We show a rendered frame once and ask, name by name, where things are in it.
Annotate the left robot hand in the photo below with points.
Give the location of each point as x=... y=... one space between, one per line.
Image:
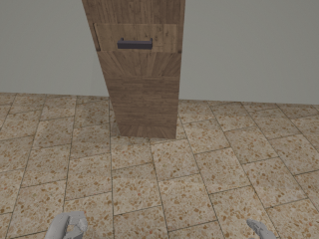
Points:
x=59 y=225

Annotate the right robot hand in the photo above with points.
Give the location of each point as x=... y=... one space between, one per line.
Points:
x=260 y=229

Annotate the handle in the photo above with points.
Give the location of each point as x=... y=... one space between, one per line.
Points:
x=137 y=45

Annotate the cabinet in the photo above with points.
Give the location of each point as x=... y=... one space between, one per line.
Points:
x=143 y=86

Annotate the drawer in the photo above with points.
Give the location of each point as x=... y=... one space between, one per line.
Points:
x=164 y=36

